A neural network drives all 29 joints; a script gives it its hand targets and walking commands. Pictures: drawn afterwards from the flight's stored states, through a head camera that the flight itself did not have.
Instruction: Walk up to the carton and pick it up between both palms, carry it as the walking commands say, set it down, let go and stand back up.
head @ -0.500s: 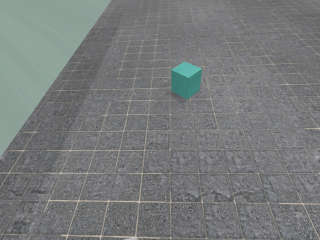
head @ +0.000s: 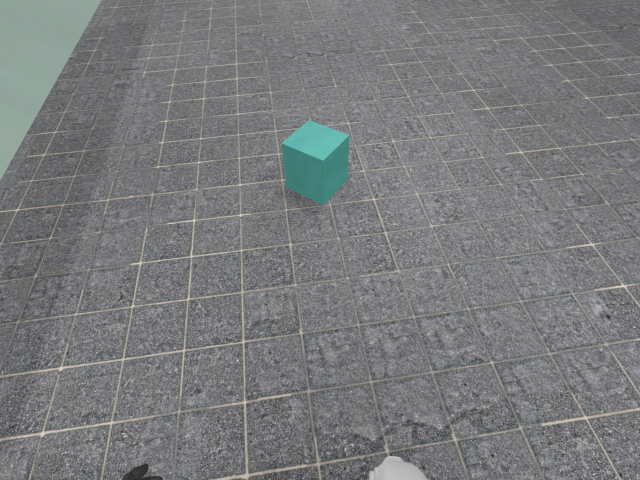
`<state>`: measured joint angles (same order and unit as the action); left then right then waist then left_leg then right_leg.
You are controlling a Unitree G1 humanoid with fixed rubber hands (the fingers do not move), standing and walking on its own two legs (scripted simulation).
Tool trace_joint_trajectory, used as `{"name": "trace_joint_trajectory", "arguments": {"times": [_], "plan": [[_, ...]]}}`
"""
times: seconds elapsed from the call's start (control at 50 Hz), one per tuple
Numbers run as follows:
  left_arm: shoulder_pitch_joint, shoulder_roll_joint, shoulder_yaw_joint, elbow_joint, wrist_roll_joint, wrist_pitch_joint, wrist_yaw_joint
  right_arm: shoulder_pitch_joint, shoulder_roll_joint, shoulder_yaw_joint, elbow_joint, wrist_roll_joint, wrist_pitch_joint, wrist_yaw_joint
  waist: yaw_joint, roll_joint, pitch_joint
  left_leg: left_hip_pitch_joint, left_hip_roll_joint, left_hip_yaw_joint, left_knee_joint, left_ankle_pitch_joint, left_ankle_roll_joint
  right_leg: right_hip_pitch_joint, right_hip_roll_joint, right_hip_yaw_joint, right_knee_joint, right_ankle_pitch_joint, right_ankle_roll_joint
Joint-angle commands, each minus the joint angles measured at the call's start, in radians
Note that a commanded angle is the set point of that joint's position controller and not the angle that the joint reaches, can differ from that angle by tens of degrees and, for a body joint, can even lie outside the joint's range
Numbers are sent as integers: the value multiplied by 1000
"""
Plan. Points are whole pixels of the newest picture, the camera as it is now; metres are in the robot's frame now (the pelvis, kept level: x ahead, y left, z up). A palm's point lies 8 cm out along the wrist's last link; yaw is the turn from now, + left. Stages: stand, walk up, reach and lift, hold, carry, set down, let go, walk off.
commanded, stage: walk up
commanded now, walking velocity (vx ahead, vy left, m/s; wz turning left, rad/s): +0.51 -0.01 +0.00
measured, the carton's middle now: (316, 162) +1.44 -0.08 -0.64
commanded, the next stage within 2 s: none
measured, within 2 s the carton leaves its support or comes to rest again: neither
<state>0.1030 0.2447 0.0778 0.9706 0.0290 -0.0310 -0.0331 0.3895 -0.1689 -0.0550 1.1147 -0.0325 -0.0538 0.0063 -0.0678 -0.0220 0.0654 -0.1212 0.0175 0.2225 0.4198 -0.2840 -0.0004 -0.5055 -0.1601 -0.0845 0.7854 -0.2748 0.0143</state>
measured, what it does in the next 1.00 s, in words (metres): walks ahead: right foot, then left foot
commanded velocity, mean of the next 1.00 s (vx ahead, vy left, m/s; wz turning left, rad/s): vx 0.50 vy -0.02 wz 0.00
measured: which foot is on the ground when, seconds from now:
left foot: down 0.00-0.08, up 0.10-0.46, down 0.48-0.92, up 0.94-1.00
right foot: up 0.00-0.04, down 0.06-0.50, up 0.52-0.88, down 0.90-1.00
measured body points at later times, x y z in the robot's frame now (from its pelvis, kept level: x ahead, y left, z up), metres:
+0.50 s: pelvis +0.25 +0.01 -0.01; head +0.27 +0.02 +0.43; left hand +0.15 +0.24 -0.17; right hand +0.42 -0.22 -0.13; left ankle +0.35 +0.14 -0.74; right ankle +0.14 -0.13 -0.73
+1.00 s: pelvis +0.49 -0.05 -0.02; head +0.51 -0.07 +0.43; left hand +0.63 +0.18 -0.13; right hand +0.41 -0.28 -0.18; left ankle +0.37 +0.11 -0.68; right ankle +0.56 -0.16 -0.74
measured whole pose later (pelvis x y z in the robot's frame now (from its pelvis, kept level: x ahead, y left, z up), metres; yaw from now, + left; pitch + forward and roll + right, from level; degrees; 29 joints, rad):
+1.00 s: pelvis +0.49 -0.05 -0.02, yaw +3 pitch +0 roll +0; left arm 0.07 0.16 0.05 0.95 0.03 -0.07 -0.03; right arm 0.41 -0.20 -0.06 1.12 -0.02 -0.03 0.02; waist -0.08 0.06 0.05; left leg -0.27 0.14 0.05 1.00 -0.48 -0.02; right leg -0.41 -0.10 -0.17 0.66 -0.24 -0.01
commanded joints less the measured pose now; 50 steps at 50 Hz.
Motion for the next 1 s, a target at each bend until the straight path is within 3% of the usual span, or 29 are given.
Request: {"name": "trace_joint_trajectory", "arguments": {"times": [0.0,0.02,0.04,0.08,0.12,0.16,0.3,0.36,0.38,0.4,0.42,0.44,0.46,0.48,0.52,0.54,0.58,0.64,0.7,0.74,0.8,0.82,0.84,0.86,0.88,0.9,0.92,0.94,0.98], "plan": [[239,93,22,32,10,-22,5,-62,-129,-2,-93,17,-29,9,166,-107,-100,-351,164,-111,91,16,56,589,19,32,-310,6,-26],[370,187,48,61,15,-27,16,-88,-93,14,-139,22,-33,17,234,-349,-177,-481,71,-34,398,-46,28,725,-165,254,-458,-194,-88],[421,254,64,66,7,-25,25,-85,-74,14,-156,24,-32,19,232,-420,-214,-591,34,-95,653,-249,36,763,-324,531,-609,-276,-169],[287,163,41,66,2,-22,35,-126,-98,-7,-144,10,-23,22,173,-215,-78,-597,105,-176,782,-129,28,602,-271,440,-584,-252,-178],[228,119,23,43,12,-53,34,-99,-78,-5,-114,-1,-24,21,133,-138,-58,-575,135,-193,750,-49,14,531,-226,337,-545,28,-133],[228,113,17,50,6,-57,39,-75,-57,-12,-109,-17,-1,21,99,-51,-23,-530,172,-218,720,-17,-3,428,-266,308,-561,149,-143],[220,67,5,38,-5,-67,40,-266,-28,3,-186,2,29,47,88,-122,97,-422,157,-154,337,61,-24,317,-176,121,-626,152,-140],[175,89,6,39,-11,-57,26,-261,-70,-7,-195,0,19,55,46,-136,81,-242,102,-89,175,80,-28,241,-132,66,-579,45,-115],[147,100,13,42,-13,-51,20,-215,-80,-11,-188,-8,17,51,12,-198,40,-114,73,-51,140,102,-27,205,-75,-2,-505,-2,-115],[167,71,9,58,-14,-45,18,-112,-132,-33,-145,-6,7,40,-26,-111,-17,36,52,-50,130,86,-19,162,-18,-51,-351,14,-102],[200,60,8,64,-12,-50,16,24,-196,-56,-94,-19,-1,24,-77,76,-105,211,131,-169,99,0,12,45,35,-93,-128,47,-76],[227,19,-5,25,-22,-59,15,171,-313,-89,-77,-15,-7,3,-140,447,-193,353,373,-534,-89,-148,91,-127,115,-92,213,-225,-42],[225,13,-3,-12,-17,-57,18,192,-360,-93,-84,1,-9,-4,-131,455,-192,338,484,-778,-221,-224,171,-240,118,37,447,-298,-18],[191,29,6,-17,-1,-50,19,113,-322,-81,-96,12,-13,-4,-97,324,-142,261,507,-785,-245,-257,165,-261,77,110,538,-223,-9],[138,39,2,-3,-2,-46,9,-19,-220,-51,-104,1,-21,-5,-49,182,-82,125,434,-589,-211,-194,153,-224,-5,79,509,-59,-14],[147,19,-4,-4,-6,-42,4,-58,-188,-43,-119,1,-27,-9,-32,197,-83,102,407,-520,-210,-113,136,-211,-2,78,460,-37,-18],[194,13,6,18,1,-28,4,-75,-177,-44,-118,-4,-35,-13,9,128,-100,30,417,-462,-192,63,131,-140,-25,72,407,-20,2],[199,-8,9,9,3,-5,-2,-32,-175,-43,-102,-5,-37,-15,31,187,-83,-24,437,-415,-185,212,164,-111,-36,96,326,-39,23],[74,-18,-5,-48,-2,10,-23,-79,-174,-41,-110,-5,-26,-11,41,219,-14,-88,368,-289,-221,104,127,-57,-41,68,49,8,19],[40,-26,-11,-61,-7,9,-34,-80,-179,-40,-98,-3,-14,-10,41,233,8,-108,321,-237,-227,47,95,36,11,1,-109,50,11],[77,-2,-8,-42,-5,2,-39,-55,-187,-45,-88,9,-3,0,59,174,-3,-185,297,-191,-149,-7,73,255,60,-71,-259,151,13],[127,32,2,-14,2,-8,-31,-54,-175,-37,-93,10,-9,7,84,139,-30,-264,240,-143,-60,-52,47,405,82,-83,-247,128,14],[232,92,16,21,5,-20,-15,-65,-125,-19,-103,8,-12,17,156,6,-89,-378,124,-54,163,-82,23,594,38,12,-304,9,-12],[427,213,56,61,15,-34,8,-60,-70,2,-131,11,-20,21,237,-354,-212,-543,61,-34,528,-282,-1,760,-216,313,-463,-192,-87],[443,274,71,50,10,-31,27,-58,-60,1,-152,16,-20,18,230,-415,-239,-593,56,-152,739,-319,9,728,-329,548,-614,-376,-131],[380,239,61,50,7,-25,32,-83,-89,-13,-148,11,-20,14,203,-305,-161,-627,82,-176,814,-230,9,655,-321,547,-643,-419,-135],[309,170,48,62,-3,-26,33,-108,-105,-18,-150,12,-23,18,173,-214,-124,-602,127,-204,830,-151,5,584,-280,451,-595,-324,-145],[267,148,39,48,4,-43,30,-119,-103,-16,-144,0,-27,23,148,-207,-95,-579,140,-202,806,-97,-2,543,-233,382,-563,-149,-132],[229,117,25,33,5,-60,31,-108,-70,-10,-135,-11,-19,21,118,-167,-79,-539,173,-212,750,-82,0,474,-214,304,-559,-19,-123]]}}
